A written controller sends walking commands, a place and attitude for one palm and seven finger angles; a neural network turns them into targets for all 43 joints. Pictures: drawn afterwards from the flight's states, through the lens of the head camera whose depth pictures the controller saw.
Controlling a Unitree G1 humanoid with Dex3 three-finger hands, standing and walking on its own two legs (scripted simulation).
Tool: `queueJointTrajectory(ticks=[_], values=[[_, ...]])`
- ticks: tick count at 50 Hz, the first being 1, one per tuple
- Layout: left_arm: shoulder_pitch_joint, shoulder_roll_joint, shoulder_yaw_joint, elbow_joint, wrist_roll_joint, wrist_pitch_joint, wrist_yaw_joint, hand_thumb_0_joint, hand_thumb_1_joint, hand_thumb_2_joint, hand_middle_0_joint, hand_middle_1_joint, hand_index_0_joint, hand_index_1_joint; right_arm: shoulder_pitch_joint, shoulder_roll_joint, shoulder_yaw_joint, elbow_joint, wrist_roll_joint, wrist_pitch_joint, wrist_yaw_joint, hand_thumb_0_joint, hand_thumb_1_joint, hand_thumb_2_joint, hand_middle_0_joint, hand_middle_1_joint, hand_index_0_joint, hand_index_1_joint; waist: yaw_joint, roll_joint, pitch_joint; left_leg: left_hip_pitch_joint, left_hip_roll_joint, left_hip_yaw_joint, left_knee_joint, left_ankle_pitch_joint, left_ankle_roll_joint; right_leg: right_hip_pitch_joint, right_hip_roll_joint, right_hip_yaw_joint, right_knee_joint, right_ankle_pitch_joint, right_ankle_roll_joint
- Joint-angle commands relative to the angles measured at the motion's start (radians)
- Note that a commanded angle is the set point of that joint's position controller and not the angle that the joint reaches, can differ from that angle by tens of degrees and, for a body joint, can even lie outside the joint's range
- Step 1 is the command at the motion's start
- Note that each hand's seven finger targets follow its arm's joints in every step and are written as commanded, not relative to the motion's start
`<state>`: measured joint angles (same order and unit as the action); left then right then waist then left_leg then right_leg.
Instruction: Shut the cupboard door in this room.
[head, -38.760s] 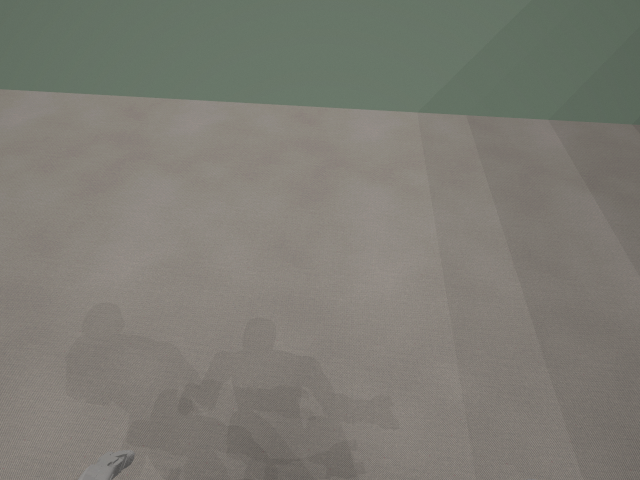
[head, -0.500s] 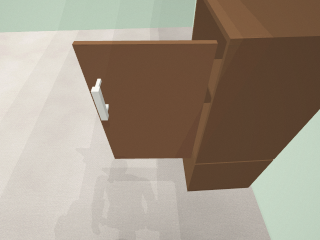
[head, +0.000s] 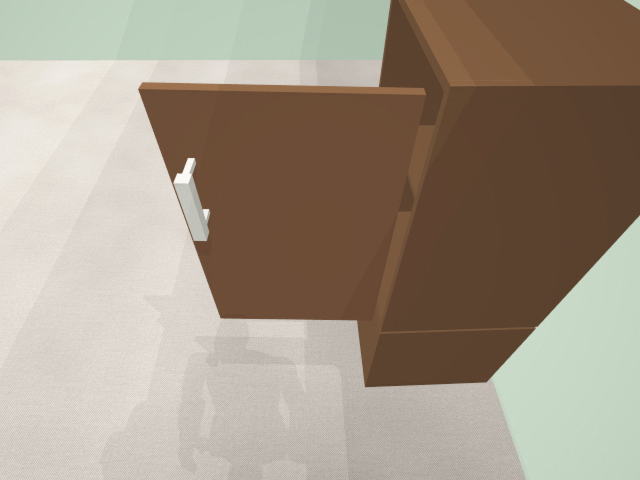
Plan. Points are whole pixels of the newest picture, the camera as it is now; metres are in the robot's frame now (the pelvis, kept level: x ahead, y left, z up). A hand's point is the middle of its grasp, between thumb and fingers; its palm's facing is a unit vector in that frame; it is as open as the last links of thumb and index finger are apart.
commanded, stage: look again from close up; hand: left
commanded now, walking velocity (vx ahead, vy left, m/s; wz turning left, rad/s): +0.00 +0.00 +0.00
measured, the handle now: (195, 200) +0.49 +0.23 +0.05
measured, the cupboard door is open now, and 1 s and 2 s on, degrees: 87 87 87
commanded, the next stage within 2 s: shuffle to correct the standing spot in 0.48 s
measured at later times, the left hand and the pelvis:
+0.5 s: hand out of the picture +0.00 +0.17 -0.18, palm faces +0.02 -0.98 -0.19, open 7.4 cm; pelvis +0.00 +0.00 +0.00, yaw +0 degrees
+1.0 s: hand out of the picture +0.01 +0.20 -0.19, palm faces +0.03 -0.99 -0.16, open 7.4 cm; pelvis +0.05 +0.03 -0.01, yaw -1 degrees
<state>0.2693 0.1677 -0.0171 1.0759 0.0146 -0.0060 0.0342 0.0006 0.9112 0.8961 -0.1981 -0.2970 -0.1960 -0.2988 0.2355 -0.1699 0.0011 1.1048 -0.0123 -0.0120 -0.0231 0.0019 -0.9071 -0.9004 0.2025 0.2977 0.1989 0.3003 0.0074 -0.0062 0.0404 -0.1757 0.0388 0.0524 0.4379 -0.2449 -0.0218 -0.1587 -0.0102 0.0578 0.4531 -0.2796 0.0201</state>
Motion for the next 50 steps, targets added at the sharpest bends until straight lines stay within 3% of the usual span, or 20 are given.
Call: queueJointTrajectory(ticks=[1, 29, 31, 34, 38, 41, 43, 44, 45, 46, 47, 48, 49, 50], values=[[0.062, 0.111, 0.024, -0.028, -0.004, -0.015, 0.002, 0.0, 0.9, 0.9, -0.2, -0.3, -0.2, -0.3, 0.049, -0.102, -0.015, -0.036, 0.005, -0.015, -0.007, 0.0, -0.9, -0.9, 0.2, 0.3, 0.2, 0.3, -0.003, -0.015, 0.001, 0.026, 0.06, -0.064, -0.074, 0.15, 0.034, -0.051, -0.071, 0.056, -0.085, 0.198, -0.045], [0.082, 0.095, 0.027, -0.014, -0.002, -0.017, 0.002, 0.0, 0.9, 0.9, -0.2, -0.3, -0.2, -0.3, 0.074, -0.088, -0.018, -0.018, 0.005, -0.018, -0.01, 0.0, -0.9, -0.9, 0.2, 0.3, 0.2, 0.3, 0.0, -0.006, 0.009, 0.022, 0.062, -0.069, -0.08, 0.145, 0.035, -0.06, -0.067, 0.048, -0.092, 0.17, -0.043], [0.095, 0.092, 0.03, -0.012, 0.002, -0.013, -0.001, 0.0, 0.9, 0.9, -0.2, -0.3, -0.2, -0.3, 0.088, -0.086, -0.019, -0.012, 0.001, -0.011, -0.005, 0.0, -0.9, -0.9, 0.2, 0.3, 0.2, 0.3, 0.001, -0.02, 0.017, 0.004, 0.049, -0.06, -0.069, 0.006, 0.036, -0.067, -0.063, 0.055, -0.094, 0.004, -0.052], [0.107, 0.108, 0.044, -0.021, 0.009, -0.003, -0.01, 0.0, 0.9, 0.9, -0.2, -0.3, -0.2, -0.3, 0.09, -0.087, -0.026, -0.024, -0.007, 0.0, 0.003, 0.0, -0.9, -0.9, 0.2, 0.3, 0.2, 0.3, 0.008, -0.042, 0.088, -0.077, 0.017, -0.049, -0.043, -0.205, 0.04, -0.122, -0.07, 0.101, -0.127, -0.266, -0.075], [0.133, 0.124, 0.062, -0.034, 0.01, 0.0, -0.016, 0.0, 0.9, 0.9, -0.2, -0.3, -0.2, -0.3, 0.101, -0.072, -0.028, -0.049, -0.01, -0.001, 0.009, 0.0, -0.9, -0.9, 0.2, 0.3, 0.2, 0.3, 0.015, -0.099, 0.128, -0.148, -0.019, -0.014, 0.046, -0.219, 0.042, -0.132, -0.107, 0.158, -0.161, -0.379, -0.11], [0.16, 0.126, 0.073, -0.031, 0.008, -0.009, -0.016, 0.0, 0.9, 0.9, -0.2, -0.3, -0.2, -0.3, 0.11, -0.058, -0.026, -0.062, -0.008, -0.017, 0.009, 0.0, -0.9, -0.9, 0.2, 0.3, 0.2, 0.3, 0.013, -0.134, 0.106, -0.143, -0.027, 0.011, 0.101, -0.131, 0.044, -0.1, -0.138, 0.173, -0.146, -0.268, -0.134], [0.145, 0.114, 0.074, -0.038, 0.009, -0.012, -0.018, 0.0, 0.9, 0.9, -0.2, -0.3, -0.2, -0.3, 0.152, -0.063, -0.025, -0.053, -0.005, -0.028, 0.007, 0.0, -0.9, -0.9, 0.2, 0.3, 0.2, 0.3, -0.008, -0.068, 0.093, -0.07, -0.011, -0.009, 0.047, -0.066, 0.053, -0.124, -0.107, 0.11, -0.054, -0.14, -0.125], [0.127, 0.092, 0.069, -0.045, 0.009, -0.012, -0.018, 0.0, 0.9, 0.9, -0.2, -0.3, -0.2, -0.3, 0.198, -0.082, -0.026, -0.035, -0.005, -0.036, 0.003, 0.0, -0.9, -0.9, 0.2, 0.3, 0.2, 0.3, -0.027, 0.023, 0.07, 0.023, 0.043, -0.067, -0.001, 0.066, 0.071, -0.165, -0.058, 0.028, 0.051, -0.049, -0.1], [0.116, 0.053, 0.06, -0.054, 0.01, -0.013, -0.014, 0.0, 0.9, 0.9, -0.2, -0.3, -0.2, -0.3, 0.257, -0.119, -0.032, -0.011, -0.008, -0.041, -0.005, 0.0, -0.9, -0.9, 0.2, 0.3, 0.2, 0.3, -0.041, 0.149, 0.037, 0.126, 0.145, -0.187, -0.038, 0.277, 0.115, -0.236, 0.002, -0.066, 0.203, -0.02, -0.066], [0.091, 0.027, 0.049, -0.062, 0.009, -0.016, -0.006, 0.0, 0.9, 0.9, -0.2, -0.3, -0.2, -0.3, 0.298, -0.132, -0.03, 0.001, -0.009, -0.04, -0.018, 0.0, -0.9, -0.9, 0.2, 0.3, 0.2, 0.3, -0.049, 0.247, 0.031, 0.181, 0.231, -0.267, -0.068, 0.593, 0.172, -0.301, 0.018, -0.123, 0.292, -0.147, -0.041], [0.072, 0.03, 0.044, -0.067, 0.006, -0.012, 0.002, 0.0, 0.9, 0.9, -0.2, -0.3, -0.2, -0.3, 0.297, -0.106, -0.017, 0.009, -0.008, -0.035, -0.028, 0.0, -0.9, -0.9, 0.2, 0.3, 0.2, 0.3, -0.046, 0.247, 0.061, 0.188, 0.262, -0.268, -0.051, 0.905, 0.213, -0.326, -0.002, -0.097, 0.337, -0.257, -0.037], [0.075, 0.032, 0.044, -0.057, -0.002, -0.01, 0.007, 0.0, 0.9, 0.9, -0.2, -0.3, -0.2, -0.3, 0.273, -0.091, -0.006, 0.008, -0.009, -0.034, -0.035, 0.0, -0.9, -0.9, 0.2, 0.3, 0.2, 0.3, -0.033, 0.192, 0.051, 0.182, 0.256, -0.232, -0.017, 1.091, 0.21, -0.284, -0.028, -0.074, 0.301, -0.27, -0.039], [0.088, 0.023, 0.044, -0.048, -0.007, -0.009, 0.009, 0.0, 0.9, 0.9, -0.2, -0.3, -0.2, -0.3, 0.234, -0.09, -0.005, -0.003, -0.008, -0.031, -0.04, 0.0, -0.9, -0.9, 0.2, 0.3, 0.2, 0.3, -0.016, 0.159, 0.054, 0.169, 0.231, -0.181, 0.004, 1.161, 0.182, -0.228, -0.043, -0.078, 0.202, -0.22, -0.036], [0.111, 0.032, 0.048, -0.037, -0.009, -0.008, 0.008, 0.0, 0.9, 0.9, -0.2, -0.3, -0.2, -0.3, 0.199, -0.099, -0.008, -0.014, -0.003, -0.027, -0.043, 0.0, -0.9, -0.9, 0.2, 0.3, 0.2, 0.3, 0.0, 0.137, 0.05, 0.174, 0.193, -0.14, 0.025, 1.146, 0.144, -0.177, -0.041, -0.1, 0.093, -0.105, -0.032]])
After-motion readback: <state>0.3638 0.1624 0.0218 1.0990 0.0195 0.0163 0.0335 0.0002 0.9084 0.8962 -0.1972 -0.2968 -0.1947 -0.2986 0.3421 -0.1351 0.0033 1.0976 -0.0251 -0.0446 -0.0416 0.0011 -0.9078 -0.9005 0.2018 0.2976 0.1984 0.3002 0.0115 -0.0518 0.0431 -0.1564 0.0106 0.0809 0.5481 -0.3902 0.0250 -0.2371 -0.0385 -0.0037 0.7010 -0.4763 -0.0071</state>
